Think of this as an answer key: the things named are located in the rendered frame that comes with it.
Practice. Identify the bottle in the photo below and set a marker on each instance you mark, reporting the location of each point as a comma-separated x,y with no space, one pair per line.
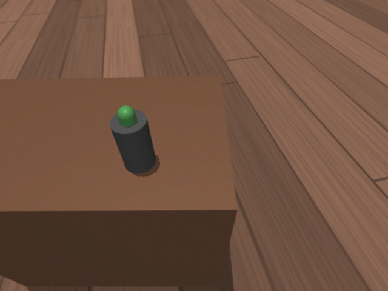
132,135

